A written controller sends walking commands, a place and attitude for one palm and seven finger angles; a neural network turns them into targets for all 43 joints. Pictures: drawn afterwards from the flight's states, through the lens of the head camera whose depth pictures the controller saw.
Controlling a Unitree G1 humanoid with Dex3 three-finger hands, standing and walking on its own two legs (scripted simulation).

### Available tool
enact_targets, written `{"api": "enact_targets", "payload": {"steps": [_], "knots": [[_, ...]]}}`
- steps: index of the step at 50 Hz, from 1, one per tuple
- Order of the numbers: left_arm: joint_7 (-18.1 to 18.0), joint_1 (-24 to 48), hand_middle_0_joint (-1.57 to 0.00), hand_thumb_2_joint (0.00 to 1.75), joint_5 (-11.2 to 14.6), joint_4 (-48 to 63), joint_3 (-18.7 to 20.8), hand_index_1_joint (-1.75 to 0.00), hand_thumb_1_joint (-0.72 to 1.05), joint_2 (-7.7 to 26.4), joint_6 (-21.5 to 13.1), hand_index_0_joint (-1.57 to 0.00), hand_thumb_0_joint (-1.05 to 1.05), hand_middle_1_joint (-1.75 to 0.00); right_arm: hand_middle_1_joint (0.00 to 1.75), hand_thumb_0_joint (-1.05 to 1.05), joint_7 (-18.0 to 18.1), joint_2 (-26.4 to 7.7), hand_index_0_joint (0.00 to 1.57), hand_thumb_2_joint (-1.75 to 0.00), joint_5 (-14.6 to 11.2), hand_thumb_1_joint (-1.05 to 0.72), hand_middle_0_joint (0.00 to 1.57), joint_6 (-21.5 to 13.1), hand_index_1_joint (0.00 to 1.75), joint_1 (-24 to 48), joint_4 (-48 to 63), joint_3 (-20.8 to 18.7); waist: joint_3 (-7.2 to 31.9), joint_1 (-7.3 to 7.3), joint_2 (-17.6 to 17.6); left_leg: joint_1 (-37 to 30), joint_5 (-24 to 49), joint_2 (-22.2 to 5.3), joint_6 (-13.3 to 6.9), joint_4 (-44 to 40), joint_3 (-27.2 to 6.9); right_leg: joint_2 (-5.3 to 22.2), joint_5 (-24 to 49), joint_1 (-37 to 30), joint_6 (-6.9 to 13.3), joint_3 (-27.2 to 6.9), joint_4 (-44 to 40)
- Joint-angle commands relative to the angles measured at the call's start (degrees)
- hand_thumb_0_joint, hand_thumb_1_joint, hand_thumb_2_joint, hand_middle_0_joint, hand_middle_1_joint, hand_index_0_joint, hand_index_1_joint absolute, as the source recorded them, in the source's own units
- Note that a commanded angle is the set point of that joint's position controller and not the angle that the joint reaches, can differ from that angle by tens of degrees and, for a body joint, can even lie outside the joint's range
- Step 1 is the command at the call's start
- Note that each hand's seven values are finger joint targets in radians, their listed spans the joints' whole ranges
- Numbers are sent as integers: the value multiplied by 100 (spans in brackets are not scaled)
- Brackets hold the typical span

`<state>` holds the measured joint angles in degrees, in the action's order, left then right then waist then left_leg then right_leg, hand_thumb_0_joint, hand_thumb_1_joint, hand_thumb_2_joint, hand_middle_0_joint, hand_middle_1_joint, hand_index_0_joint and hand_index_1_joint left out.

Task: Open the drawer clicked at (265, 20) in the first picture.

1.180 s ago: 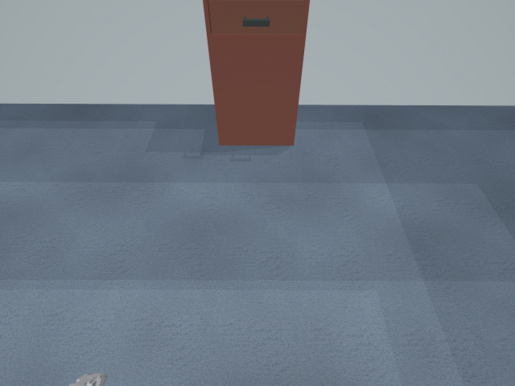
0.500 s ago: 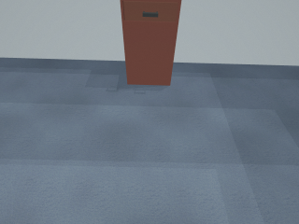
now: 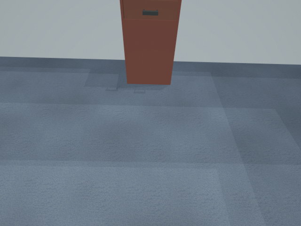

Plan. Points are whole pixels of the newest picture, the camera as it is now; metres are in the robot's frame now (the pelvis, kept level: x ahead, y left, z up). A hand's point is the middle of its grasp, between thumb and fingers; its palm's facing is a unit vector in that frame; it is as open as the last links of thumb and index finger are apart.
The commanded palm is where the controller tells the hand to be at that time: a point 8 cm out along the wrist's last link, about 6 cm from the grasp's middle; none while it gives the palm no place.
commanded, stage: look at it before walking up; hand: left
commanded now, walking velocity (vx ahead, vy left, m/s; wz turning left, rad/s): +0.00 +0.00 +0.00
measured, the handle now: (150, 11) +1.57 +0.10 -0.04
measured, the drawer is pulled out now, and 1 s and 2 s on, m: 0.00 0.00 0.00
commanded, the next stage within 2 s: walk to a spot facing it in 0.26 s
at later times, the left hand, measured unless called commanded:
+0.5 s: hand out of the picture +0.07 +0.24 -0.16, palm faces -0.03 -0.95 -0.31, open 7.4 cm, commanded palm none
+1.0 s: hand out of the picture +0.10 +0.19 -0.22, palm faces -0.05 -0.99 -0.16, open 7.4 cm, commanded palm none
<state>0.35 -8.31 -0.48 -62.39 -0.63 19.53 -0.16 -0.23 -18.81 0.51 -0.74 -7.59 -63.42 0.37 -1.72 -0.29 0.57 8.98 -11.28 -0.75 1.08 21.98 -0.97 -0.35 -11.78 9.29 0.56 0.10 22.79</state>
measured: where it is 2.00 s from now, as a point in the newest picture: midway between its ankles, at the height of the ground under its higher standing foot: (159, 183)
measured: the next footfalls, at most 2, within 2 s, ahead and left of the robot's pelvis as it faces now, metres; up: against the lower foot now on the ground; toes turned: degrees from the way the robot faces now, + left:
left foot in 1.00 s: +0.16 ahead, +0.12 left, +0.00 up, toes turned -1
right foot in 1.40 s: +0.47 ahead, -0.14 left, +0.00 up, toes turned -20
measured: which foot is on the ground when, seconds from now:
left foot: down 0.00-0.88, up 0.90-0.98, down 1.00-1.00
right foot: down 0.00-1.00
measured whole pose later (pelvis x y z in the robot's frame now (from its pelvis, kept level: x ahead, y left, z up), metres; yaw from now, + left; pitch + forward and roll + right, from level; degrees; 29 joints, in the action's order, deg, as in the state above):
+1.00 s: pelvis +0.14 +0.02 -0.05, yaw -8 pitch +0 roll +0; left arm -1.1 -24.4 -1.5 -63.1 2.2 9.3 -3.0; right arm 0.6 -9.7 0.9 -3.0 -15.6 -61.6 -1.8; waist -1.0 -1.4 2.6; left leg 17.8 -30.1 -2.3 -1.8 46.2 5.9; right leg -2.0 -33.5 11.9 1.8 -6.5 49.2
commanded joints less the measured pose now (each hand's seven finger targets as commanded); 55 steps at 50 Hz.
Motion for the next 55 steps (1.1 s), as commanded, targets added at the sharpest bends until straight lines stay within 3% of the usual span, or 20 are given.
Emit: {"api": "enact_targets", "payload": {"steps": [1, 18, 20, 23, 26, 32, 37, 40, 42, 43, 44, 45, 46, 47, 48, 49, 50, 51, 53, 55], "knots": [[-91, 184, -20, 90, -18, 349, 240, -30, 90, 1161, -126, -20, 0, -30, 30, 0, 92, -1206, 20, -90, -8, -90, 20, -127, 30, 284, 348, -228, 384, 2, -93, -95, 681, -602, -262, -318, -518, 714, 471, -35, 132, -610, -428], [-92, 205, -20, 90, -22, 332, 232, -30, 90, 1167, -124, -20, 0, -30, 30, 0, 92, -1215, 20, -90, -4, -90, 20, -113, 30, 348, 324, -225, 256, 11, -79, -176, 651, -607, -245, -418, -484, 718, 514, -10, 117, -628, -520], [-112, -216, -20, 90, -23, 159, 87, -30, 90, 470, -7, -20, 0, -30, 30, 0, 64, -479, 20, -90, 43, -90, 20, -12, 30, -60, 162, -52, 351, 12, 37, -185, -87, -548, -130, -272, -282, 660, -430, 22, 46, -660, -503], [-29, -446, -20, 90, -77, 197, 156, -30, 90, 497, 83, -20, 0, -30, 30, 0, 39, -498, 20, -90, 97, -90, 20, 53, 30, -294, 182, -116, -290, -6, 91, 405, -1861, -463, -177, -245, -233, 526, -2086, 567, 175, -912, -522], [33, -741, -20, 90, -88, 285, 222, -30, 90, 434, 53, -20, 0, -30, 30, 0, 37, -516, 20, -90, 93, -90, 20, 3, 30, -456, 268, -176, -512, -34, 10, 590, -2120, -552, -299, -37, -262, 417, -2204, 796, 329, -1011, -255], [35, -1232, -20, 90, -90, 351, 343, -30, 90, 106, -110, -20, 0, -30, 30, 0, 77, -302, 20, -90, 44, -90, 20, -185, 30, -918, 321, -269, -563, -23, -199, 591, -1518, -818, -525, 555, -375, 271, -1432, 968, 500, -1033, 622], [-30, -1723, -20, 90, -82, 227, 420, -30, 90, -82, -274, -20, 0, -30, 30, 0, 150, -101, 20, -90, 35, -90, 20, -343, 30, -1337, 252, -329, -69, 18, -267, 345, 62, -906, -590, 1524, -161, 288, 640, 736, 632, -998, 1694], [-83, -2027, -20, 90, -76, 119, 487, -30, 90, -6, -356, -20, 0, -30, 30, 0, 190, 71, 20, -90, 24, -90, 20, -391, 30, -1470, 254, -334, 305, 40, 128, 619, 547, -609, -430, 2501, 398, 572, 2520, 271, 782, -1341, 2005], [-140, -2398, -20, 90, -90, -49, 542, -30, 90, 181, -366, -20, 0, -30, 30, 0, 191, 238, 20, -90, 6, -90, 20, -399, 30, -1148, 402, -316, 298, -113, 798, 1630, -218, -198, -206, 3443, 846, 1086, 3697, -560, 1096, -2169, 1494], [-174, -2645, -20, 90, -107, -140, 565, -30, 90, 219, -358, -20, 0, -30, 30, 0, 173, 360, 20, -90, 6, -90, 20, -386, 30, -649, 564, -281, -30, -338, 1001, 2528, -1926, -108, -112, 3751, 934, 1457, 4078, -1073, 1362, -2747, 1018], [-215, -2866, -20, 90, -169, -208, 544, -30, 90, 175, -336, -20, 0, -30, 30, 0, 157, 456, 20, -90, 29, -90, 20, -389, 30, -23, 786, -257, -491, -599, 972, 3216, -2685, -170, -96, 3808, 820, 1640, 4115, -1317, 1550, -3196, 734], [-256, -2871, -20, 90, -210, -221, 523, -30, 90, 126, -322, -20, 0, -30, 30, 0, 142, 462, 20, -90, 30, -90, 20, -400, 30, 241, 939, -268, -707, -607, 974, 3472, -2955, -285, -123, 3731, 551, 1707, 4010, -1364, 1596, -3289, 773], [-272, -2647, -20, 90, -217, -173, 501, -30, 90, 82, -321, -20, 0, -30, 30, 0, 126, 450, 20, -90, 11, -90, 20, -417, 30, 159, 945, -294, -694, -439, 947, 3256, -3012, -350, -184, 3353, 421, 1655, 3945, -1219, 1537, -3061, 1042], [-277, -2189, -20, 90, -201, -36, 474, -30, 90, 45, -318, -20, 0, -30, 30, 0, 125, 448, 20, -90, -1, -90, 20, -417, 30, -342, 838, -322, -373, -44, 813, 2193, -2752, -376, -308, 2469, 228, 1497, 3691, -479, 1315, -2673, 1553], [-234, -1421, -20, 90, -120, 164, 455, -30, 90, 42, -324, -20, 0, -30, 30, 0, 141, 421, 20, -90, 3, -90, 20, -415, 30, -1476, 476, -353, 68, 690, 490, 52, -1560, -192, -416, 1157, 416, 1018, 3349, 920, 946, -1883, 2302], [-150, -967, -20, 90, 14, 433, 474, -30, 90, -264, -331, -20, 0, -30, 30, 0, 177, -119, 20, -90, 104, -90, 20, -435, 30, -2842, 2, -481, 518, 1145, -1205, -1733, -1217, -1111, -772, 70, -1193, 63, 1943, 2438, 455, -746, 4067], [-115, -649, -20, 90, 43, 704, 428, -30, 90, -482, -418, -20, 0, -30, 30, 0, 219, -373, 20, -90, 124, -90, 20, -414, 30, -3435, -230, -492, 335, 1073, -2000, -2019, -14, -2521, -1229, -669, -3156, -359, -1467, 3483, 205, -159, 5277], [-136, -218, -20, 90, -4, 827, 434, -30, 90, -332, -363, -20, 0, -30, 30, 0, 191, -156, 20, -90, 105, -90, 20, -354, 30, -3111, -83, -436, -250, 1002, -803, -1485, 191, -2918, -1540, -649, -3256, 34, -1674, 3810, 257, -388, 5786], [-37, -175, -20, 90, -120, 761, 430, -30, 90, -619, -244, -20, 0, -30, 30, 0, 200, 235, 20, -90, 138, -90, 20, -420, 30, -2422, 136, -316, -1241, 551, -186, -439, 637, -2405, -1214, -643, -1941, 388, -1220, 4004, 188, -344, 5930], [57, -465, -20, 90, -141, 753, 422, -30, 90, -784, -120, -20, 0, -30, 30, 0, 210, 405, 20, -90, 116, -90, 20, -490, 30, -2115, 196, -239, -1258, 188, -681, -138, 1042, -1826, -844, -735, -622, 417, -825, 3725, 144, -143, 5601]]}}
